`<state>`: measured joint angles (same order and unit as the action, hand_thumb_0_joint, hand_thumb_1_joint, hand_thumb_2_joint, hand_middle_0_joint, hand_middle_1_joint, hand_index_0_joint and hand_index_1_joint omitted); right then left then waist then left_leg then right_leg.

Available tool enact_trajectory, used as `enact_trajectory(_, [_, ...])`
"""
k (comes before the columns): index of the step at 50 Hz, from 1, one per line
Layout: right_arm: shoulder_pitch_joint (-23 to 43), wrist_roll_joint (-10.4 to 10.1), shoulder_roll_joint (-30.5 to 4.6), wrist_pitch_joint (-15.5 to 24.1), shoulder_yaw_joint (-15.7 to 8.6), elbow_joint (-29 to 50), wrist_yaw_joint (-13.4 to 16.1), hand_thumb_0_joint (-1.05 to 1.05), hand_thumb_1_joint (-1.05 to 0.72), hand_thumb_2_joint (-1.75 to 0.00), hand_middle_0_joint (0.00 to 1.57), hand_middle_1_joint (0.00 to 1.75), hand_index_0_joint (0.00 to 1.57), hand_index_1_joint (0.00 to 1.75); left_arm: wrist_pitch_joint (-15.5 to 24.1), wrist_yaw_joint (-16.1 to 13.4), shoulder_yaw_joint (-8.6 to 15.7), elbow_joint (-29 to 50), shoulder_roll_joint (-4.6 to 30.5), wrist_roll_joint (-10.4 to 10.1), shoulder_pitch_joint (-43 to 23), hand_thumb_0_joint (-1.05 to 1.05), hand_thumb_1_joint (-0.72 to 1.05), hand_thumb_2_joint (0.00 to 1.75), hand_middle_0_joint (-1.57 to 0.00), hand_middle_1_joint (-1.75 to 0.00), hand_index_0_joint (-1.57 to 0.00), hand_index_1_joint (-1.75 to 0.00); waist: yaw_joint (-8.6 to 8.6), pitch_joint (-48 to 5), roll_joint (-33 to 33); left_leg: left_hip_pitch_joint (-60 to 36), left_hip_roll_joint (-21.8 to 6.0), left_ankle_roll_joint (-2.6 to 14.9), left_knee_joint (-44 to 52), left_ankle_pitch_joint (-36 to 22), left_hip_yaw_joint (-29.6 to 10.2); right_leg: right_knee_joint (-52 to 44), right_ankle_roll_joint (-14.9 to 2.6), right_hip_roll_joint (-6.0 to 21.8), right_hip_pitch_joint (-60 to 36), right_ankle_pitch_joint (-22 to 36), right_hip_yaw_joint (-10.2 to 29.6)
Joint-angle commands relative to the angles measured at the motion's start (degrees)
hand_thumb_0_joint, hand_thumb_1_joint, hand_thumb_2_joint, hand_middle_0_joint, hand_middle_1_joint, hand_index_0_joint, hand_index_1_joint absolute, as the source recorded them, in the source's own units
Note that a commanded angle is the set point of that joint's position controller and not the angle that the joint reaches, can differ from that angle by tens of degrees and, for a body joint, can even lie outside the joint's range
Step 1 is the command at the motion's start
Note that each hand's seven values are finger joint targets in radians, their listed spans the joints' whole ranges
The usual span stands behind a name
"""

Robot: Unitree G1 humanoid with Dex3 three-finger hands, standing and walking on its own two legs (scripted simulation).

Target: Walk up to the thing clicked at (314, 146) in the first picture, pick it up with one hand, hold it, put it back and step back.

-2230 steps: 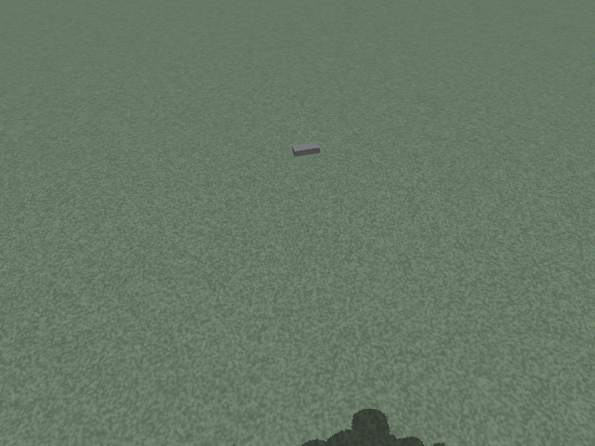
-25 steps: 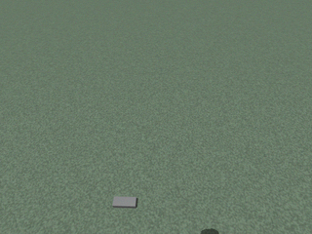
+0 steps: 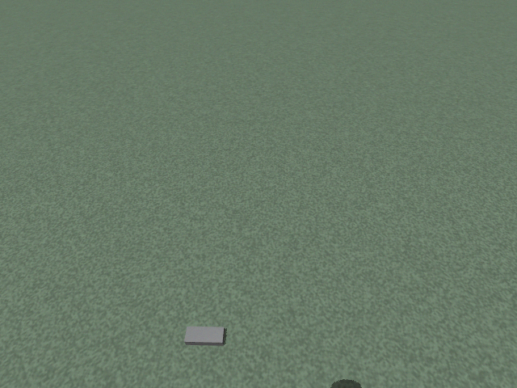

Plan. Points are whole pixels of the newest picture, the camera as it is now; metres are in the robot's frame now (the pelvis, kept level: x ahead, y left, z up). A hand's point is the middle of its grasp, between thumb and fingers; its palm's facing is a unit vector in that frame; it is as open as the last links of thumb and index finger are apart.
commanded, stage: step back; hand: left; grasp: from above
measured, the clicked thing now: (205, 335) +0.46 +0.23 -0.76
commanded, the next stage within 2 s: none
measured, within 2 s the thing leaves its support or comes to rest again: neither
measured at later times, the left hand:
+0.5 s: hand out of the picture +0.06 +0.31 -0.18, palm faces -0.05 -0.94 -0.35, open 7.4 cm
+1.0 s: hand out of the picture -0.04 +0.31 -0.15, palm faces -0.04 -0.91 -0.41, open 7.4 cm
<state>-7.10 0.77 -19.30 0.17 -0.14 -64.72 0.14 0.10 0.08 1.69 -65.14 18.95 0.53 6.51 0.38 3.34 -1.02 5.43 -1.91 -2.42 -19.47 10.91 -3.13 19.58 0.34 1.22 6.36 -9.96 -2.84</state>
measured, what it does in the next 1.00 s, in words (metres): walks backwards: right foot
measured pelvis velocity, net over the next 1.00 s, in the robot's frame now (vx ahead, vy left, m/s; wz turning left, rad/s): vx -0.18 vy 0.06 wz -0.05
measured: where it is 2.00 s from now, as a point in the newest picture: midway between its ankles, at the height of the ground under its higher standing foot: outside the picture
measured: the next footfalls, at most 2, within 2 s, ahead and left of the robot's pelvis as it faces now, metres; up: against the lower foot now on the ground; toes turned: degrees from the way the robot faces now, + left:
right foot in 0.68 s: -0.08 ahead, -0.06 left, +0.00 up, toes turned -2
left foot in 1.08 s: -0.18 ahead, +0.18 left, +0.00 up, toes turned -5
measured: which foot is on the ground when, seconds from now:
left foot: down 0.00-0.74, up 0.76-1.00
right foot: down 0.00-0.28, up 0.30-0.66, down 0.68-1.00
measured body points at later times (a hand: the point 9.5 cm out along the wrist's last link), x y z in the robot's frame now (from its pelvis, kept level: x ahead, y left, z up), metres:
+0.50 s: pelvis -0.07 +0.06 -0.01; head +0.01 +0.08 +0.43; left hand +0.06 +0.36 -0.15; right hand -0.01 -0.26 -0.13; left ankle -0.06 +0.14 -0.75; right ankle -0.10 -0.08 -0.68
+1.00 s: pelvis -0.18 +0.06 -0.02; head -0.11 +0.04 +0.43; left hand -0.04 +0.36 -0.12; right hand -0.10 -0.27 -0.15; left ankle -0.22 +0.20 -0.70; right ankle -0.12 -0.05 -0.75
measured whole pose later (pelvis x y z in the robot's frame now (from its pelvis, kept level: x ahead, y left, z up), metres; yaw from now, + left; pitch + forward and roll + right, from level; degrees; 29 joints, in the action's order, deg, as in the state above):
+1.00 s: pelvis -0.18 +0.06 -0.02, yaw -3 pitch -1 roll +1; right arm -8.6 -0.4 -23.8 -2.3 -2.6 -50.6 1.5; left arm -2.3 -1.0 4.2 -44.5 19.8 1.8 6.8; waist 0.8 10.0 -1.5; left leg 19.7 4.5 -1.7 -54.4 29.0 -7.3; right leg 31.9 -1.6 -0.5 20.3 -10.9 1.1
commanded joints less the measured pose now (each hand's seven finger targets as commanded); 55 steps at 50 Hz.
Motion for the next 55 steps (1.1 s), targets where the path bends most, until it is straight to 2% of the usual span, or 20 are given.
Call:
enact_trajectory(1, [3.1,-0.7,-13.6,-0.4,-3.1,5.2,0.1,0.0,-0.9,-0.9,0.2,0.3,0.2,0.3,0.9,-1.3,4.8,5.1,16.5,-1.0,-1.3,0.0,0.9,0.9,-0.2,-0.3,-0.2,-0.3,-0.26,2.1,2.4,8.0,-2.6,4.19,-5.9,-12.8,-1.9,1.0,-2.91,6.9,3.2,15.1,7.1])
enact_trajectory(4, [1.0,-1.1,-12.3,-1.1,-3.4,6.4,0.0,0.0,-0.9,-0.9,0.2,0.3,0.2,0.3,0.6,-1.5,5.6,7.4,17.5,-0.8,-2.0,0.0,0.9,0.9,-0.2,-0.3,-0.2,-0.3,-0.91,-3.2,6.4,7.4,2.1,3.38,-17.4,-6.1,1.7,-0.2,-8.69,12.6,3.6,19.3,11.6])
enact_trajectory(7, [-3.0,-0.6,-12.8,-2.5,-4.5,7.8,-0.5,0.0,-0.9,-0.9,0.2,0.3,0.2,0.3,0.1,-1.7,6.1,12.1,18.0,0.7,-6.5,0.0,0.9,0.9,-0.2,-0.3,-0.2,-0.3,-1.87,-6.7,11.7,8.4,4.0,4.32,-31.0,18.3,0.8,0.7,-14.59,19.4,8.2,17.1,15.7])
enact_trajectory(10, [-5.4,-1.0,-12.7,-2.4,-5.0,8.9,-0.7,0.0,-0.9,-0.9,0.2,0.3,0.2,0.3,-0.5,-1.8,5.5,14.5,16.6,0.9,-9.0,0.0,0.9,0.9,-0.2,-0.3,-0.2,-0.3,-3.17,-7.4,12.3,8.7,2.0,5.03,-23.3,12.3,0.0,7.3,-10.71,15.7,7.4,17.6,11.1])
enact_trajectory(12, [-4.3,-0.1,-14.1,-1.6,-5.4,9.8,-0.2,0.0,-0.9,-0.9,0.2,0.3,0.2,0.3,-1.5,-1.6,4.8,15.3,14.9,0.2,-7.5,0.0,0.9,0.9,-0.2,-0.3,-0.2,-0.3,-2.25,-6.7,4.3,8.6,-1.9,5.2,-7.6,-10.1,-2.4,15.9,-5.67,8.8,7.1,11.8,6.5])
enact_trajectory(13, [-3.0,0.8,-17.1,-1.3,-6.2,10.4,0.1,0.0,-0.9,-0.9,0.2,0.3,0.2,0.3,-1.9,-1.7,4.4,15.9,12.5,-0.5,-6.8,0.0,0.9,0.9,-0.2,-0.3,-0.2,-0.3,-1.71,-6.1,-5.1,6.3,-8.4,7.18,-3.9,-23.3,-12.1,24.9,-3.06,0.8,12.2,3.1,3.8])
enact_trajectory(14, [-3.3,1.3,-19.6,-1.1,-6.9,10.9,0.2,0.0,-0.9,-0.9,0.2,0.3,0.2,0.3,-2.5,-2.0,4.3,16.4,11.1,-0.6,-6.6,0.0,0.9,0.9,-0.2,-0.3,-0.2,-0.3,-1.89,-5.0,-10.2,0.3,-13.3,10.64,-1.8,-31.8,-19.7,31.6,-2.49,-6.9,21.6,-21.2,6.0])
enact_trajectory(16, [-3.3,1.4,-20.4,-0.7,-7.0,12.6,0.8,0.0,-0.9,-0.9,0.2,0.3,0.2,0.3,-3.1,-2.7,4.1,16.1,10.9,-0.3,-2.9,0.0,0.9,0.9,-0.2,-0.3,-0.2,-0.3,-2.26,-7.1,-9.1,1.0,-16.5,12.59,-3.6,-37.8,-20.2,41.0,-2.29,-7.1,22.1,-27.3,12.6])
enact_trajectory(19, [3.2,2.0,-16.6,-0.9,-6.5,14.9,1.7,0.0,-0.9,-0.9,0.2,0.3,0.2,0.3,-3.3,-2.9,4.3,15.2,13.2,-0.9,-1.2,0.0,0.9,0.9,-0.2,-0.3,-0.2,-0.3,0.64,-6.1,-8.2,0.5,-10.1,9.92,-5.3,-31.5,-10.3,46.4,-2.31,-6.6,23.4,-19.0,15.6])
enact_trajectory(27, [-3.9,0.5,-14.7,-1.0,-6.7,16.8,2.3,0.0,-0.9,-0.9,0.2,0.3,0.2,0.3,-1.8,-2.4,4.8,18.6,12.6,0.1,-1.2,0.0,0.9,0.9,-0.2,-0.3,-0.2,-0.3,-3.32,-7.4,-5.2,-10.9,-12.6,15.2,-10.6,-34.7,-10.0,32.4,0.95,-4.0,22.9,-18.4,9.9])
enact_trajectory(29, [-3.8,0.5,-15.2,-1.1,-6.7,17.3,2.2,0.0,-0.9,-0.9,0.2,0.3,0.2,0.3,-1.5,-2.1,5.1,18.7,12.6,0.2,-0.8,0.0,0.9,0.9,-0.2,-0.3,-0.2,-0.3,-3.3,-6.6,-5.8,-7.5,-11.8,14.09,-10.5,-31.7,-9.0,26.7,0.49,-3.3,18.9,-17.2,7.7])
enact_trajectory(33, [0.7,-0.1,-16.5,-1.6,-6.7,19.0,1.7,0.0,-0.9,-0.9,0.2,0.3,0.2,0.3,-1.1,-1.6,5.4,16.8,11.9,0.7,5.6,0.0,0.9,0.9,-0.2,-0.3,-0.2,-0.3,-0.07,-8.1,-5.2,0.4,-12.3,13.42,-12.0,-18.6,-9.3,11.9,-1.78,-2.2,8.6,-8.7,5.1])
enact_trajectory(35, [2.6,-0.9,-14.7,-1.7,-6.2,19.4,1.4,0.0,-0.9,-0.9,0.2,0.3,0.2,0.3,-0.6,-1.6,6.1,16.2,13.7,1.4,7.7,0.0,0.9,0.9,-0.2,-0.3,-0.2,-0.3,1.05,-8.8,0.8,10.0,-8.5,9.11,-16.3,-8.6,-6.0,7.2,-4.16,1.3,0.6,4.7,10.7])
enact_trajectory(36, [3.0,-1.2,-13.3,-1.8,-5.6,20.1,1.2,0.0,-0.9,-0.9,0.2,0.3,0.2,0.3,-0.3,-1.5,6.9,17.3,17.0,1.6,6.1,0.0,0.9,0.9,-0.2,-0.3,-0.2,-0.3,0.73,-6.7,9.3,17.3,-1.3,5.39,-23.0,1.5,-1.9,3.7,-8.66,8.8,0.7,8.2,21.9])
enact_trajectory(37, [4.2,-1.2,-12.3,-2.2,-5.8,19.9,1.6,0.0,-0.9,-0.9,0.2,0.3,0.2,0.3,-0.6,-1.3,7.5,19.0,21.2,1.3,2.7,0.0,0.9,0.9,-0.2,-0.3,-0.2,-0.3,2.29,-2.4,18.9,18.0,7.5,2.86,-35.9,21.3,2.1,-1.6,-18.39,19.8,10.1,11.0,34.2])
enact_trajectory(38, [2.6,-0.8,-13.6,-2.6,-6.2,18.9,1.8,0.0,-0.9,-0.9,0.2,0.3,0.2,0.3,-0.3,-1.4,7.6,21.0,20.8,1.7,0.3,0.0,0.9,0.9,-0.2,-0.3,-0.2,-0.3,1.69,0.4,16.1,16.8,7.1,2.15,-45.8,26.0,-4.1,-2.1,-20.13,21.9,15.1,12.4,36.6])
enact_trajectory(42, [-2.8,-1.2,-13.0,-2.0,-5.3,16.1,1.4,0.0,-0.9,-0.9,0.2,0.3,0.2,0.3,-0.4,-2.0,6.4,23.1,14.1,1.1,-3.0,0.0,0.9,0.9,-0.2,-0.3,-0.2,-0.3,-1.21,-1.7,7.1,20.6,10.6,1.63,-50.4,17.6,-6.8,3.3,-12.57,10.6,8.5,19.2,17.7])
enact_trajectory(50, [-4.2,-0.4,-12.1,-0.7,-4.8,18.6,2.0,0.0,-0.9,-0.9,0.2,0.3,0.2,0.3,-1.8,-2.0,6.3,24.6,14.4,1.3,3.5,0.0,0.9,0.9,-0.2,-0.3,-0.2,-0.3,2.04,-10.0,13.2,18.6,3.2,1.22,-18.6,17.0,-0.6,10.8,-12.11,11.2,-9.0,23.8,16.4])
enact_trajectory(53, [-8.6,0.9,-12.6,-0.3,-5.9,16.6,1.7,0.0,-0.9,-0.9,0.2,0.3,0.2,0.3,-3.0,-1.4,5.8,25.7,15.3,0.4,1.0,0.0,0.9,0.9,-0.2,-0.3,-0.2,-0.3,-0.88,-9.6,10.7,6.1,3.8,2.77,-1.8,-1.9,2.7,15.7,-7.76,8.4,1.7,15.4,14.0])
enact_trajectory(55, [-6.2,2.4,-20.8,-0.3,-7.9,17.8,1.3,0.0,-0.9,-0.9,0.2,0.3,0.2,0.3,-3.2,-1.2,5.0,26.3,11.4,0.1,1.5,0.0,0.9,0.9,-0.2,-0.3,-0.2,-0.3,-0.68,-6.6,-9.6,0.5,-14.1,9.8,1.6,-5.1,-22.6,27.7,-2.47,-3.7,22.2,-15.1,8.4])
